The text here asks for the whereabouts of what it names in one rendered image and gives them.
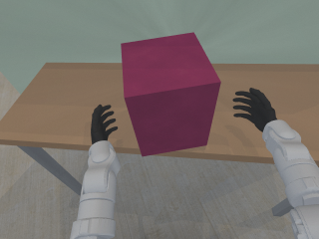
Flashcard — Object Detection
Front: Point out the table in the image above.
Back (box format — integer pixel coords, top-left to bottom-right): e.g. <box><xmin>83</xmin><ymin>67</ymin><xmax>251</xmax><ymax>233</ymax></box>
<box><xmin>0</xmin><ymin>62</ymin><xmax>319</xmax><ymax>217</ymax></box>

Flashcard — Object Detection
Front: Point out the right robot hand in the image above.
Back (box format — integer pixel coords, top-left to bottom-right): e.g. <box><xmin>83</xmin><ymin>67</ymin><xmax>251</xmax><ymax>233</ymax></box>
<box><xmin>233</xmin><ymin>88</ymin><xmax>277</xmax><ymax>132</ymax></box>

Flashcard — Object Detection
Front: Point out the carton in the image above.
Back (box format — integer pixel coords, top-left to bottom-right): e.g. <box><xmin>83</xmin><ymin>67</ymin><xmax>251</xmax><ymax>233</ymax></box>
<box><xmin>121</xmin><ymin>32</ymin><xmax>221</xmax><ymax>156</ymax></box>

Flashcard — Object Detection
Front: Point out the left robot hand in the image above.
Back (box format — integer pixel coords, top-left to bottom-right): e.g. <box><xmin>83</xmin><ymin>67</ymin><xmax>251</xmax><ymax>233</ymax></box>
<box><xmin>91</xmin><ymin>105</ymin><xmax>118</xmax><ymax>144</ymax></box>

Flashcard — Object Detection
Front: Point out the robot right forearm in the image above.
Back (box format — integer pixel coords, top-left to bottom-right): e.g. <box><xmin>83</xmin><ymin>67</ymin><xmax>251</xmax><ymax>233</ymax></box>
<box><xmin>262</xmin><ymin>119</ymin><xmax>319</xmax><ymax>208</ymax></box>

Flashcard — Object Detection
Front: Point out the robot right upper arm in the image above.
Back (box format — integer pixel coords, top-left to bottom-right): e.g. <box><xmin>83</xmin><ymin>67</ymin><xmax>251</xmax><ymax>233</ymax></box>
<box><xmin>289</xmin><ymin>204</ymin><xmax>319</xmax><ymax>239</ymax></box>

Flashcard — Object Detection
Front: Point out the robot left forearm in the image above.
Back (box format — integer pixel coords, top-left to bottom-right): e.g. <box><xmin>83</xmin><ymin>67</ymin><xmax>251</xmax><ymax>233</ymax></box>
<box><xmin>70</xmin><ymin>140</ymin><xmax>121</xmax><ymax>239</ymax></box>

